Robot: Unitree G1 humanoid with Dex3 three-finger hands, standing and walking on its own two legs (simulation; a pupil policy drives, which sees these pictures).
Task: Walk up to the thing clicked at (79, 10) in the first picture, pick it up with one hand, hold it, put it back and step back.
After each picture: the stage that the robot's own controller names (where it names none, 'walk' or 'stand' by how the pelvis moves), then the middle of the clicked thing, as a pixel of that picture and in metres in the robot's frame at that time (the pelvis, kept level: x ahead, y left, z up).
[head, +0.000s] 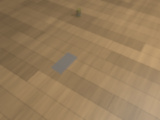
stand; (78, 12) +2.05 +0.04 -0.72
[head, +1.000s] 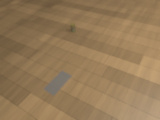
walk; (73, 27) +1.89 +0.26 -0.70
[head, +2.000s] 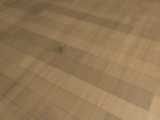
walk; (62, 48) +1.26 +0.35 -0.72
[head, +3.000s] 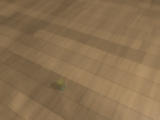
walk; (61, 84) +0.80 +0.29 -0.72
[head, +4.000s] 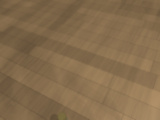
walk; (63, 119) +0.49 +0.24 -0.72
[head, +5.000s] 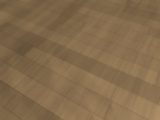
stand; out of the picture +0.34 +0.19 -0.70
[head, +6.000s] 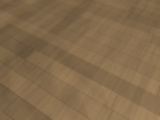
stand; out of the picture +0.30 +0.17 -0.72
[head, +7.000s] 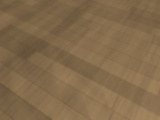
stand; out of the picture +0.30 +0.17 -0.72
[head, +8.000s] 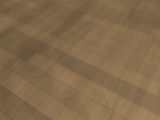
stand; out of the picture +0.31 +0.18 -0.72
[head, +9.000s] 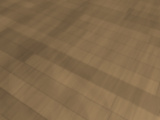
stand; out of the picture +0.30 +0.19 -0.73
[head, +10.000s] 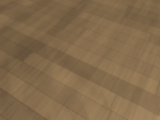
stand; out of the picture +0.29 +0.19 -0.73
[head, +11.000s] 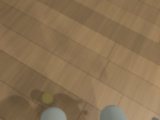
go down; (48, 99) +0.34 +0.17 -0.52
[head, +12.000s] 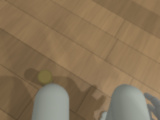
go down; (46, 79) +0.39 +0.18 -0.34
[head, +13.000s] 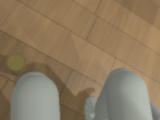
close in; (17, 65) +0.39 +0.20 -0.25
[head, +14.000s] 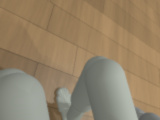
close; out of the picture +0.39 +0.22 -0.23
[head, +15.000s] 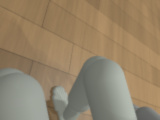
close; out of the picture +0.38 +0.23 -0.23
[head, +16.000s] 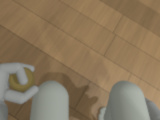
lift; (23, 83) +0.30 +0.21 -0.08
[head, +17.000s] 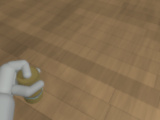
hold; (30, 85) +0.33 +0.18 +0.05
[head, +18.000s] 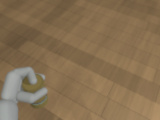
hold; (36, 91) +0.32 +0.17 +0.00
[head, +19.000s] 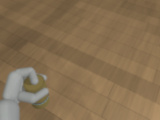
crouch; (37, 92) +0.32 +0.17 +0.00
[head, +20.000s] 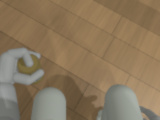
crouch; (31, 70) +0.37 +0.18 -0.10
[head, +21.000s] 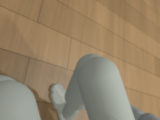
lower; out of the picture +0.43 +0.25 -0.23
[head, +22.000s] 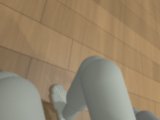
lower; out of the picture +0.41 +0.24 -0.23
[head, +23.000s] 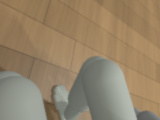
lower; out of the picture +0.40 +0.23 -0.23
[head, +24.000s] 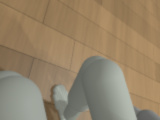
lower; out of the picture +0.40 +0.23 -0.23
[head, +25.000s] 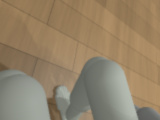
open; out of the picture +0.38 +0.22 -0.24
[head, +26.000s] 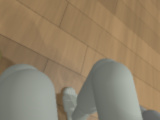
stand; out of the picture +0.38 +0.21 -0.23
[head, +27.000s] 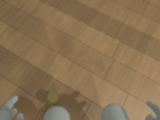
walk; (53, 98) +0.36 +0.16 -0.51
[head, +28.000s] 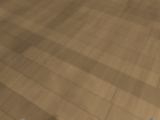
stand; out of the picture +0.32 +0.16 -0.66
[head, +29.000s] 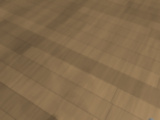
stand; out of the picture +0.32 +0.16 -0.67
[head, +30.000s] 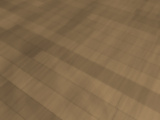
stand; out of the picture +0.34 +0.15 -0.72
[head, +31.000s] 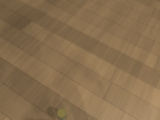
walk; (62, 114) +0.36 +0.11 -0.71
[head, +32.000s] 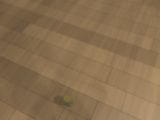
walk; (68, 100) +0.49 +0.14 -0.69
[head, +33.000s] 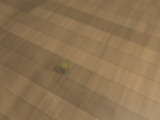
walk; (65, 68) +0.78 +0.18 -0.69
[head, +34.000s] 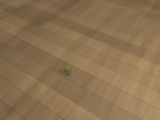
stand; (68, 70) +0.98 +0.17 -0.70
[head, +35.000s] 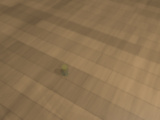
stand; (65, 70) +0.97 +0.18 -0.73
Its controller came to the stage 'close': yes
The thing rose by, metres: 0.71
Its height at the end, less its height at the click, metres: +0.00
